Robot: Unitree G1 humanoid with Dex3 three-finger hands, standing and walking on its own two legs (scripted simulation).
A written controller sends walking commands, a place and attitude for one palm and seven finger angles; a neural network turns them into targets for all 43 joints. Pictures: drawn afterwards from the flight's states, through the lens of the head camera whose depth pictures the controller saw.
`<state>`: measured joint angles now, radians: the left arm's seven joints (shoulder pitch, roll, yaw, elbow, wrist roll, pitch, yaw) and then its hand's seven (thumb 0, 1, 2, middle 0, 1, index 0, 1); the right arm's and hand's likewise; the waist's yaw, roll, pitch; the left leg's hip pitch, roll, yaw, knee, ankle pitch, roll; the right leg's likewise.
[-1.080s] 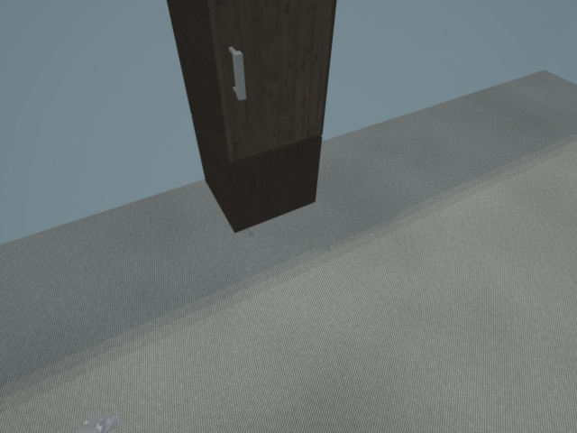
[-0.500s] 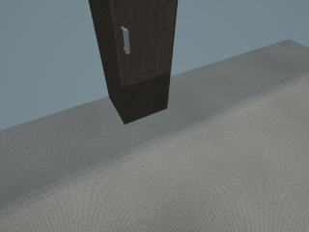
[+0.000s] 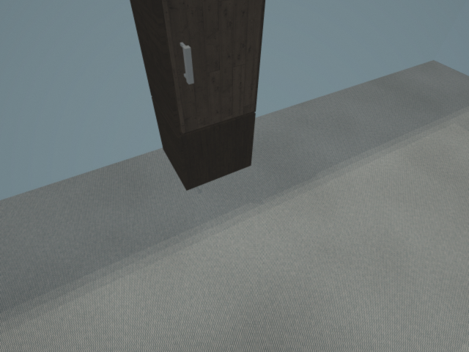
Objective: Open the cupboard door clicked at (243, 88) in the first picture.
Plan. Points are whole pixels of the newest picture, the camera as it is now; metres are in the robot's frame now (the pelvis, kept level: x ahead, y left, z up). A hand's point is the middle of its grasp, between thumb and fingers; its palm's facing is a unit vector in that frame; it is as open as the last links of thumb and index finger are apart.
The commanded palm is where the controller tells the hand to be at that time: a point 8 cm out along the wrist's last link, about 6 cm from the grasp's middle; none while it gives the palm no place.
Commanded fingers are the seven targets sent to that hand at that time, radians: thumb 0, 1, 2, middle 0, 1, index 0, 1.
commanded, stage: look at it before walking up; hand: left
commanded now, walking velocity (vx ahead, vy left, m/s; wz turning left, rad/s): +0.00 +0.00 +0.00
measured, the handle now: (186, 63) +1.06 +0.24 -0.02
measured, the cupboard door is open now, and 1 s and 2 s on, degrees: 0 0 0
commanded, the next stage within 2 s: walk to a spot facing it in 0.36 s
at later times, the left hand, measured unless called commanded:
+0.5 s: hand out of the picture +0.07 +0.25 -0.16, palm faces -0.02 -0.94 -0.33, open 7.4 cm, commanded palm none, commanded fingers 0.00 0.90 0.90 -0.20 -0.30 -0.20 -0.30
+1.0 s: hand out of the picture +0.04 +0.16 -0.17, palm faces -0.15 -0.96 -0.25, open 7.4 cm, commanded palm none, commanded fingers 0.00 0.90 0.90 -0.20 -0.30 -0.20 -0.30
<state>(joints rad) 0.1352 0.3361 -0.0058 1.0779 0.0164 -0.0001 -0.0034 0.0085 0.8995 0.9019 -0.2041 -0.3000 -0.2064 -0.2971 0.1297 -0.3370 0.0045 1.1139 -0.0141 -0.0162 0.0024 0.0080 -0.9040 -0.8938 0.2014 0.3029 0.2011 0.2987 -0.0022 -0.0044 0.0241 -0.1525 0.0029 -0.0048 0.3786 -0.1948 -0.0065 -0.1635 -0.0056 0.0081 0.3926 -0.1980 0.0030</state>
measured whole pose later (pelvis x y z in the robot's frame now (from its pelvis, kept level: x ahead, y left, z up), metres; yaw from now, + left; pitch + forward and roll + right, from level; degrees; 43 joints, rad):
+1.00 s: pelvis -0.01 -0.03 -0.01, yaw -13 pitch +0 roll +2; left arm 0.31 0.19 0.04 0.95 0.02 0.02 -0.01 0.01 0.90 0.90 -0.20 -0.30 -0.21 -0.30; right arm 0.17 -0.24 -0.05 0.99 -0.03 0.05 0.01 0.01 -0.91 -0.89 0.20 0.30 0.20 0.30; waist 0.04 0.03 0.07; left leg -0.47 0.06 0.03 1.08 -0.37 -0.04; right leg -0.27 0.06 0.02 0.55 -0.27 -0.07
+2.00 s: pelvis +0.28 -0.14 -0.03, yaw -48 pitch -1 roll +0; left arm 0.10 0.20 0.06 0.91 0.01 -0.03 -0.03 0.01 0.91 0.90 -0.20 -0.30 -0.20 -0.30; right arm 0.45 -0.15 -0.03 1.09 -0.01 -0.02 -0.01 0.01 -0.91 -0.89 0.20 0.30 0.20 0.30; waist -0.05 -0.03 0.14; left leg -0.27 0.14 0.12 1.32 -0.43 -0.04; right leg -0.40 0.07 -0.16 0.67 -0.26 -0.15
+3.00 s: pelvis +0.49 -0.37 -0.03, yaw -78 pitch +0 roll +0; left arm 0.10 0.21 0.08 0.90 0.03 0.00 -0.01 0.01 0.91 0.90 -0.20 -0.30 -0.20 -0.30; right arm 0.35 -0.21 -0.06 1.03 -0.02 0.01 -0.02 0.01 -0.91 -0.89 0.20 0.30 0.20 0.30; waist -0.05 0.04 0.11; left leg -0.22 0.20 0.31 0.85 -0.51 -0.05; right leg -0.41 -0.03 -0.13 0.68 -0.27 -0.05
